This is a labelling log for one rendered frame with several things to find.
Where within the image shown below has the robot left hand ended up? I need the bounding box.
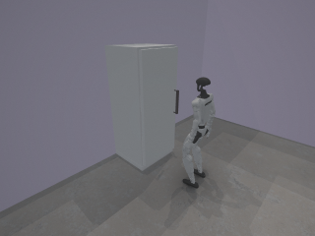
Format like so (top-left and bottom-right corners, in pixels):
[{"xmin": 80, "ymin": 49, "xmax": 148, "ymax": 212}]
[{"xmin": 183, "ymin": 141, "xmax": 193, "ymax": 155}]

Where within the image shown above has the fridge door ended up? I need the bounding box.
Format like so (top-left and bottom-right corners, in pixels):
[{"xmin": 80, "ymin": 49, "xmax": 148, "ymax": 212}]
[{"xmin": 139, "ymin": 46, "xmax": 178, "ymax": 166}]

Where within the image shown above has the robot right upper arm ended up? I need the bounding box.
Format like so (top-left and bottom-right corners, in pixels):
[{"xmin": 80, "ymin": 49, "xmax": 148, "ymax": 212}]
[{"xmin": 208, "ymin": 93, "xmax": 216, "ymax": 115}]

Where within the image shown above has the robot right hand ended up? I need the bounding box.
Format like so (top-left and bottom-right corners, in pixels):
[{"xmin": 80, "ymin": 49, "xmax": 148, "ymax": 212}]
[{"xmin": 206, "ymin": 126, "xmax": 212, "ymax": 138}]

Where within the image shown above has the handle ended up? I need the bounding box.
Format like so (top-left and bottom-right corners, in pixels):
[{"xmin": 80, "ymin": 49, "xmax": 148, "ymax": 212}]
[{"xmin": 173, "ymin": 89, "xmax": 179, "ymax": 114}]

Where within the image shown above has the robot head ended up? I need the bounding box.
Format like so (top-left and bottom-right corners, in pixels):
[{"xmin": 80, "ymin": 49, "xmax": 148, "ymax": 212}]
[{"xmin": 196, "ymin": 77, "xmax": 211, "ymax": 99}]

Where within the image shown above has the robot left forearm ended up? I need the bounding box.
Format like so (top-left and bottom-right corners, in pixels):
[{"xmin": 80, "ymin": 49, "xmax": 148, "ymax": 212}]
[{"xmin": 188, "ymin": 119, "xmax": 199, "ymax": 143}]

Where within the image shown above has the left robot shin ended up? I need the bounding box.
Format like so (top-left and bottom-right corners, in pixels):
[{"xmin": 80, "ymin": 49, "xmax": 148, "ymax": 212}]
[{"xmin": 182, "ymin": 157, "xmax": 195, "ymax": 184}]

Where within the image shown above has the robot left upper arm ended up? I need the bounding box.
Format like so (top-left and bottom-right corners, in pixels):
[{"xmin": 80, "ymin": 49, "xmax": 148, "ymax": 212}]
[{"xmin": 191, "ymin": 98, "xmax": 202, "ymax": 125}]

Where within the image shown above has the robot right forearm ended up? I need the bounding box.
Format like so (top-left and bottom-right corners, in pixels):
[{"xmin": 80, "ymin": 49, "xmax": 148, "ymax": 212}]
[{"xmin": 206, "ymin": 113, "xmax": 216, "ymax": 128}]

